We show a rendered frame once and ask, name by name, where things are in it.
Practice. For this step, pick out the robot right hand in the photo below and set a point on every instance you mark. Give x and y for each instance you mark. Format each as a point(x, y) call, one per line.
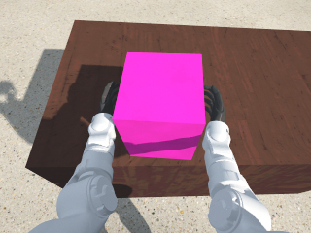
point(217, 110)

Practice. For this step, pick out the right robot forearm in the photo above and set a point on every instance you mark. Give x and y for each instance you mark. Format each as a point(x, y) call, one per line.
point(220, 163)

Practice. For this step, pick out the carton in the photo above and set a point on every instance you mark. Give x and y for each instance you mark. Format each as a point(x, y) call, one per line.
point(160, 108)

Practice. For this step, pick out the pedestal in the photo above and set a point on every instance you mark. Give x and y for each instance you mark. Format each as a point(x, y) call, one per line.
point(263, 75)

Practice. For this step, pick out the robot left upper arm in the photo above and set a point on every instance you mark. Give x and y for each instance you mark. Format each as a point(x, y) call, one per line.
point(82, 207)

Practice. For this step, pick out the robot left hand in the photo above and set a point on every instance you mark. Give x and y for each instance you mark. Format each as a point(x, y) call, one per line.
point(107, 102)

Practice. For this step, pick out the left robot forearm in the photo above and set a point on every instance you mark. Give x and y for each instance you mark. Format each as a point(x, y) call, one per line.
point(98, 155)

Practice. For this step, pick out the robot right upper arm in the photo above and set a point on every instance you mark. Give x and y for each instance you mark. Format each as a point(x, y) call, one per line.
point(231, 211)

